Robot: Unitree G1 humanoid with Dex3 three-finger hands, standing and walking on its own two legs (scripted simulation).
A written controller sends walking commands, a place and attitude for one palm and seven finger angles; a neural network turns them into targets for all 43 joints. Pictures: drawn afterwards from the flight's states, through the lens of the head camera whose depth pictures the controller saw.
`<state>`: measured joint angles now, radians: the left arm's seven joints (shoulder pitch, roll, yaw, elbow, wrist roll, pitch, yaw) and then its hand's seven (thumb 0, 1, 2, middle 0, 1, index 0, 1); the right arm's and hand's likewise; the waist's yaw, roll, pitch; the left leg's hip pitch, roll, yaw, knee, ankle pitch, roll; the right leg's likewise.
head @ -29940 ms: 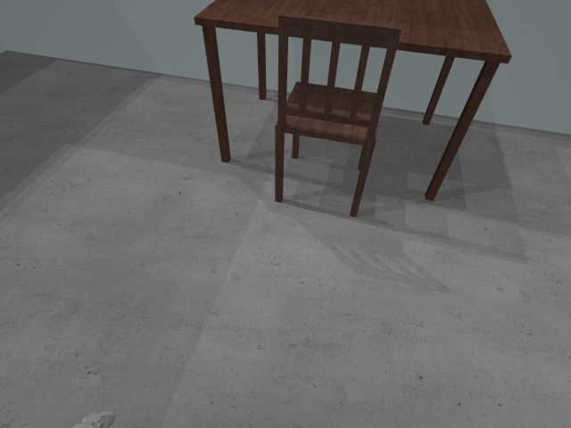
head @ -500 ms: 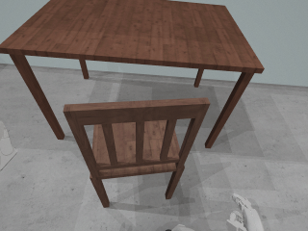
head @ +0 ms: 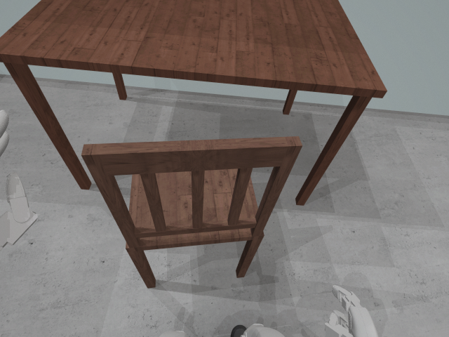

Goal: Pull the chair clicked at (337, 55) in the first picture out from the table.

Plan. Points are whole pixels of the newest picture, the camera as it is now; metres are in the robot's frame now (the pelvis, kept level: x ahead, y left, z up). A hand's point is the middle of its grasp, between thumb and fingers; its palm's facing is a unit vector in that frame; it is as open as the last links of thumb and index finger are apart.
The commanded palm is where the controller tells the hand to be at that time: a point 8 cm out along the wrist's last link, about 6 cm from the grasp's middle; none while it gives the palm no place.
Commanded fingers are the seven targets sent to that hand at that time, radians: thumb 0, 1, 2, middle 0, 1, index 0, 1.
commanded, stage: step back with the hand held close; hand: left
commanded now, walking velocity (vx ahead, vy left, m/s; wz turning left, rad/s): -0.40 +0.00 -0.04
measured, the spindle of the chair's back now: (197, 200) +0.42 +0.07 -0.09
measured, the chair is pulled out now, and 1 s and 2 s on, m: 0.20 0.20 0.20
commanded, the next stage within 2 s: stop stepping back and stand still in 0.62 s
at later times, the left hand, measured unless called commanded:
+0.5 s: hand out of the picture +0.15 +0.25 +0.18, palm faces +0.35 -0.84 -0.42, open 7.5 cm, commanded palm +0.06 +0.31 +0.20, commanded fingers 0.00 0.90 0.90 -0.20 -0.30 -0.20 -0.30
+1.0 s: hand out of the picture +0.00 +0.26 +0.17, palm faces +0.34 -0.85 -0.39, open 7.4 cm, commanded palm -0.05 +0.30 +0.20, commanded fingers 0.00 0.90 0.90 -0.20 -0.30 -0.20 -0.30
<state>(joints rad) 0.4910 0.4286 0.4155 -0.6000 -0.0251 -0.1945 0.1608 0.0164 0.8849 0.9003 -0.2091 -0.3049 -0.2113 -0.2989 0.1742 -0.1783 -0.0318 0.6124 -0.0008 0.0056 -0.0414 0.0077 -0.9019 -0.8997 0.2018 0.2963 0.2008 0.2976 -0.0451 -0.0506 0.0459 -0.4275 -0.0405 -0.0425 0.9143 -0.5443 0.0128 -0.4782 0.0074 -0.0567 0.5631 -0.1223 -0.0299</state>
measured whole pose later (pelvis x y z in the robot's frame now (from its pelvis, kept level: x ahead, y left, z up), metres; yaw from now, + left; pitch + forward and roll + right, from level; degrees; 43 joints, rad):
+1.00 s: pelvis -0.21 +0.02 +0.01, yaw -6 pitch -3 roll -1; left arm 0.57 0.40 0.38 -0.51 -0.03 -0.15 0.16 0.02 0.88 0.90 -0.21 -0.31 -0.21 -0.30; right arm 0.27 -0.20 0.00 0.68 0.02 -0.07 -0.06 0.01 -0.90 -0.90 0.20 0.30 0.20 0.30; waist -0.02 -0.04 -0.03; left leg -0.34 0.03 0.06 0.80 -0.44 0.01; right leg -0.33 -0.05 -0.06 0.56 -0.24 0.01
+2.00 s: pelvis -0.28 +0.07 -0.01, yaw -3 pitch +0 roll +1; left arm 0.25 0.26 0.12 0.45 0.04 0.05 0.01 0.01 0.91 0.90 -0.19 -0.30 -0.19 -0.30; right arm 0.23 -0.24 -0.01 0.76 -0.05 -0.01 0.01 0.01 -0.90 -0.90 0.20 0.30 0.20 0.30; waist -0.06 -0.02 -0.01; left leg -0.42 -0.04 0.02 0.74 -0.32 0.03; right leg -0.39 -0.04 0.03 0.75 -0.36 0.01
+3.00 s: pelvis -0.23 +0.06 +0.03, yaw -4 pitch -1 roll +0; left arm 0.25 0.15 0.00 1.14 0.01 -0.01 0.04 0.01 0.91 0.90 -0.20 -0.30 -0.20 -0.30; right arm 0.26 -0.14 -0.01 1.13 -0.02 0.00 -0.02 0.00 -0.91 -0.90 0.20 0.30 0.20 0.30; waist -0.01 0.00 0.05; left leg -0.15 -0.01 0.02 0.38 -0.22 0.01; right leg -0.12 -0.02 0.03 0.37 -0.23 0.02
